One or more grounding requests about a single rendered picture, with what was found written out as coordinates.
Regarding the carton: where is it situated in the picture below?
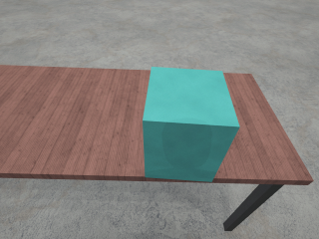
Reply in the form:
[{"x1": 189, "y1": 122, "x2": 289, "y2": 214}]
[{"x1": 143, "y1": 67, "x2": 240, "y2": 182}]

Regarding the table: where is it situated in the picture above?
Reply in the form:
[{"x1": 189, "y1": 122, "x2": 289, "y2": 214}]
[{"x1": 0, "y1": 65, "x2": 314, "y2": 231}]

